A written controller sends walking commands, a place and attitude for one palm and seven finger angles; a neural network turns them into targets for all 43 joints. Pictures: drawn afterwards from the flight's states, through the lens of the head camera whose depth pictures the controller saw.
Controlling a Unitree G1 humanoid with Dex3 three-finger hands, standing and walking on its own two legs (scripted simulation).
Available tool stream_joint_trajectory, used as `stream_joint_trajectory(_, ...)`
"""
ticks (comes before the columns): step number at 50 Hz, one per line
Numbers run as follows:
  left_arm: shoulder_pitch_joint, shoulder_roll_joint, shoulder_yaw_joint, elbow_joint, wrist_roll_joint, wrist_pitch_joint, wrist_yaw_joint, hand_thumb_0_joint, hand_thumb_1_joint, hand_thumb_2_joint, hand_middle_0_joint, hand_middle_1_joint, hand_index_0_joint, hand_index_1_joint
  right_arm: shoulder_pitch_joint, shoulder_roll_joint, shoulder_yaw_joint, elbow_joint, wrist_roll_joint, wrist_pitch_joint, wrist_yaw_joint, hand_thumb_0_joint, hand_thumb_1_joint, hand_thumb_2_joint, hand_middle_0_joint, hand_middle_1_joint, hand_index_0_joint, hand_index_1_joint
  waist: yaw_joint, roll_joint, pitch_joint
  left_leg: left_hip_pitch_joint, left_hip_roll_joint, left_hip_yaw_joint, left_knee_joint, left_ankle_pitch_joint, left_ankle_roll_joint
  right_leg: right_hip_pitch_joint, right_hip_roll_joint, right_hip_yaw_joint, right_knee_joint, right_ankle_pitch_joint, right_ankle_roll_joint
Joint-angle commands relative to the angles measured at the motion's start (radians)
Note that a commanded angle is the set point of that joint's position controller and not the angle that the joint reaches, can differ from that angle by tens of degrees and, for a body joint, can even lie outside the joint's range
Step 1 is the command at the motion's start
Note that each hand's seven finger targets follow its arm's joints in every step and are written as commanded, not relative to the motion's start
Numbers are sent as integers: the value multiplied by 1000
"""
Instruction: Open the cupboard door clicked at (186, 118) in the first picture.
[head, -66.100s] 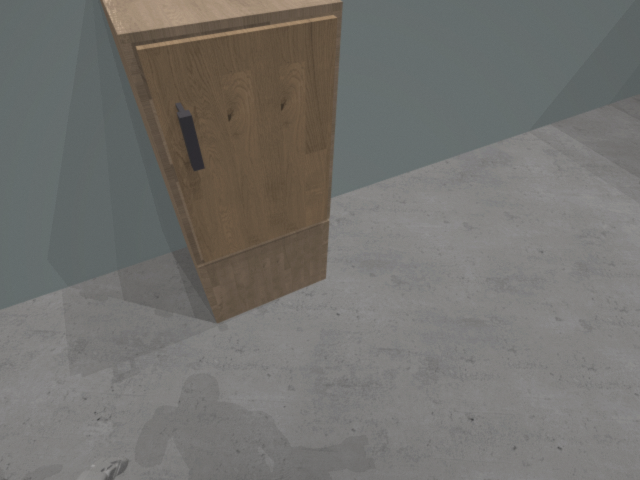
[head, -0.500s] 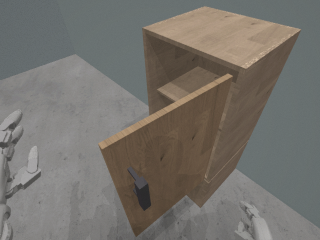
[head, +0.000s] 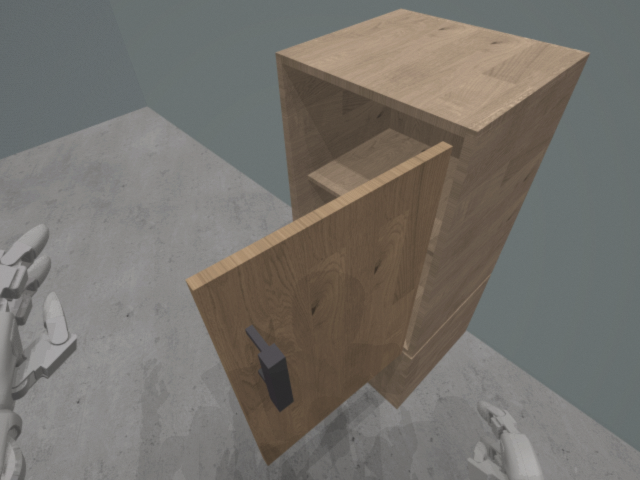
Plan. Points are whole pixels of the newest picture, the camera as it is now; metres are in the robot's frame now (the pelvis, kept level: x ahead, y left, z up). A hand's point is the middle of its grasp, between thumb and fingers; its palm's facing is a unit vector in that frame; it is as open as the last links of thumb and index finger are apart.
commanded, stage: step back with the hand held close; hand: left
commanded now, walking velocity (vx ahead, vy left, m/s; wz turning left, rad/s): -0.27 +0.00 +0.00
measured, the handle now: (268, 367) +0.25 +0.10 +0.01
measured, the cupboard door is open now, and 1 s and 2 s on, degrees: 85 85 85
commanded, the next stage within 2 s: stop stepping back and stand still in 1.00 s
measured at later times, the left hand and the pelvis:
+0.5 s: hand out of the picture +0.12 +0.30 +0.15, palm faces +0.39 -0.77 -0.50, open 7.4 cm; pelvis -0.08 +0.03 -0.01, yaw -1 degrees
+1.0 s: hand out of the picture +0.04 +0.32 +0.17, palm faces +0.46 -0.79 -0.41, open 7.4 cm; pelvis -0.17 +0.05 -0.01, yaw +0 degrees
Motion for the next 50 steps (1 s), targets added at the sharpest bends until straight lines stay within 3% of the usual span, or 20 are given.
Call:
stream_joint_trajectory(1,-50,209,145,-182,15,-94,16,0,900,900,-200,-300,-200,-300,-126,-112,-54,-179,-5,-16,-8,0,-900,-900,200,300,200,300,-36,-52,-68,72,20,-12,0,236,33,-152,-117,97,-63,410,18)
stream_joint_trajectory(5,42,203,142,-246,13,-97,24,0,900,900,-200,-300,-200,-300,-123,-119,-63,-203,-4,4,-9,0,-900,-900,200,300,200,300,-33,20,-163,85,43,-16,-12,385,33,-111,-98,67,-4,433,26)
stream_joint_trajectory(9,78,250,194,-300,11,-102,38,0,900,900,-200,-300,-200,-300,-118,-116,-72,-230,2,20,-10,0,-900,-900,200,300,200,300,-32,-39,-194,48,61,-30,-21,394,30,-104,-79,63,35,408,26)
stream_joint_trajectory(12,104,257,213,-298,7,-108,46,0,900,900,-200,-300,-200,-300,-120,-117,-75,-239,5,26,-14,0,-900,-900,200,300,200,300,-31,-17,-178,-15,72,-48,-46,339,32,-97,-68,64,61,340,26)
stream_joint_trajectory(16,105,247,209,-291,10,-122,53,0,900,900,-200,-300,-200,-300,-114,-123,-80,-240,7,17,-15,0,-900,-900,200,300,200,300,-37,17,-141,-116,91,-75,-85,175,42,-96,-59,71,80,230,27)
stream_joint_trajectory(23,49,207,186,-292,45,-152,64,0,900,900,-200,-300,-200,-300,-94,-145,-86,-238,6,-29,-13,0,-900,-900,200,300,200,300,-48,69,-52,-430,137,-159,-203,-378,83,-16,-24,79,169,-14,31)
stream_joint_trajectory(27,16,219,208,-319,62,-170,69,0,900,900,-200,-300,-200,-300,-85,-140,-91,-234,0,-50,-14,0,-900,-900,200,300,200,300,-44,73,-56,-516,144,-176,-205,-461,91,18,-11,79,216,-67,23)
stream_joint_trajectory(30,42,251,228,-350,55,-179,75,0,900,900,-200,-300,-200,-300,-66,-127,-96,-223,-5,-59,-8,0,-900,-900,200,300,200,300,-54,-29,-69,-367,63,-109,-27,-360,55,-173,-80,193,52,-183,-23)
stream_joint_trajectory(32,53,245,211,-355,42,-183,86,0,900,900,-200,-300,-200,-300,-44,-111,-95,-192,-6,-57,1,0,-900,-900,200,300,200,300,-64,-159,-76,-138,-11,-32,280,-196,3,-457,-232,354,-115,-292,-102)
stream_joint_trajectory(33,44,231,194,-347,40,-178,92,0,900,900,-200,-300,-200,-300,-35,-104,-94,-173,-7,-50,7,0,-900,-900,200,300,200,300,-68,-204,-79,-81,-24,-17,414,-167,-9,-538,-299,389,-152,-302,-134)
stream_joint_trajectory(34,33,226,188,-340,40,-173,98,0,900,900,-200,-300,-200,-300,-40,-98,-92,-164,-7,-47,10,0,-900,-900,200,300,200,300,-67,-236,-85,-66,-16,-20,466,-168,-9,-548,-318,355,-147,-252,-139)
stream_joint_trajectory(35,27,218,183,-336,43,-168,103,0,900,900,-200,-300,-200,-300,-34,-101,-90,-157,-9,-47,9,0,-900,-900,200,300,200,300,-74,-219,-95,-53,-11,-26,431,-152,-5,-534,-307,327,-117,-169,-135)
stream_joint_trajectory(37,-9,238,193,-349,43,-165,105,0,900,900,-200,-300,-200,-300,-52,-100,-78,-162,-6,-47,1,0,-900,-900,200,300,200,300,-81,-157,-51,-31,15,-33,136,-109,3,-516,-208,205,10,-96,-57)
stream_joint_trajectory(38,-32,235,190,-373,40,-175,103,0,900,900,-200,-300,-200,-300,-71,-123,-78,-175,-6,-53,-8,0,-900,-900,200,300,200,300,-75,10,-3,-131,86,-140,-63,-173,35,-479,-105,148,149,-120,-8)
stream_joint_trajectory(39,-51,238,211,-398,50,-191,108,0,900,900,-200,-300,-200,-300,-87,-148,-79,-184,-11,-68,-16,0,-900,-900,200,300,200,300,-62,236,-9,-312,256,-358,-226,-212,100,-349,-4,64,405,-132,35)
stream_joint_trajectory(40,-77,263,229,-385,64,-195,117,0,900,900,-200,-300,-200,-300,-84,-119,-84,-170,-27,-83,-22,0,-900,-900,200,300,200,300,-70,283,-14,-383,350,-459,-282,-191,158,-319,28,87,644,-214,35)
stream_joint_trajectory(42,-46,252,246,-362,59,-211,109,0,900,900,-200,-300,-200,-300,-64,-101,-95,-144,-30,-109,-2,0,-900,-900,200,300,200,300,-67,154,-96,-380,350,-413,-288,-301,165,-286,32,142,824,-217,28)
stream_joint_trajectory(44,-11,229,229,-393,47,-201,103,0,900,900,-200,-300,-200,-300,-67,-107,-109,-137,-26,-114,16,0,-900,-900,200,300,200,300,-64,74,-123,-234,302,-308,-210,-131,162,-359,22,123,793,-202,33)
stream_joint_trajectory(46,37,206,197,-422,38,-194,99,0,900,900,-200,-300,-200,-300,-75,-101,-105,-139,-19,-120,26,0,-900,-900,200,300,200,300,-57,79,-158,-135,266,-258,-200,-53,138,-375,23,81,716,-215,39)
stream_joint_trajectory(50,61,199,169,-428,27,-169,92,0,900,900,-200,-300,-200,-300,-69,-96,-89,-119,-26,-125,35,0,-900,-900,200,300,200,300,-66,185,-173,-58,234,-218,-312,-169,85,-315,46,9,520,-258,30)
